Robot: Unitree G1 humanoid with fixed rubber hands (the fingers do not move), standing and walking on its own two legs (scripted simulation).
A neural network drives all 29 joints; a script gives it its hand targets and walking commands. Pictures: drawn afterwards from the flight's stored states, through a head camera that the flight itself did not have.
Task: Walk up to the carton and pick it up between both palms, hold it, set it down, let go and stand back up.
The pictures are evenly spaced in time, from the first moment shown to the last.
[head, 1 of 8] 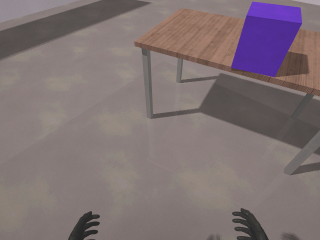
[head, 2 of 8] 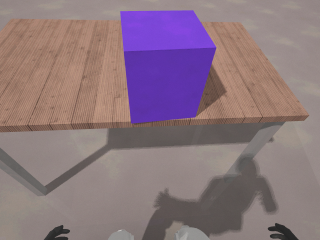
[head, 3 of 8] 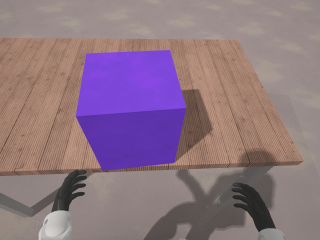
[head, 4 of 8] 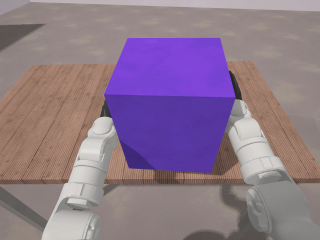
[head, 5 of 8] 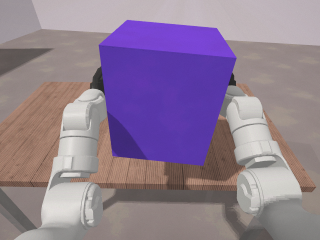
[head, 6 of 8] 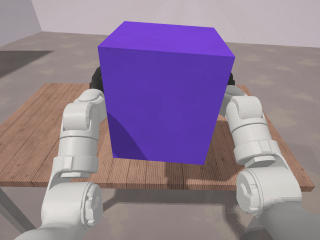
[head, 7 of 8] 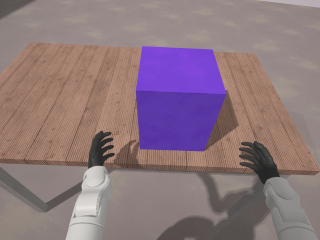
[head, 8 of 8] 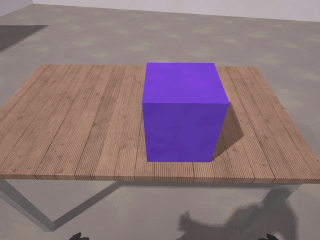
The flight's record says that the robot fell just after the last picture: no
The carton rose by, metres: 0.20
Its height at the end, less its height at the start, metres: +0.00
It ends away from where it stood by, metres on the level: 0.07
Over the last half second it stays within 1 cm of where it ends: yes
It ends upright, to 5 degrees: yes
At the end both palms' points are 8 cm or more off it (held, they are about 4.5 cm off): yes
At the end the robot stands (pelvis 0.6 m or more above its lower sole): yes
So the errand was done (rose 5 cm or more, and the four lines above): yes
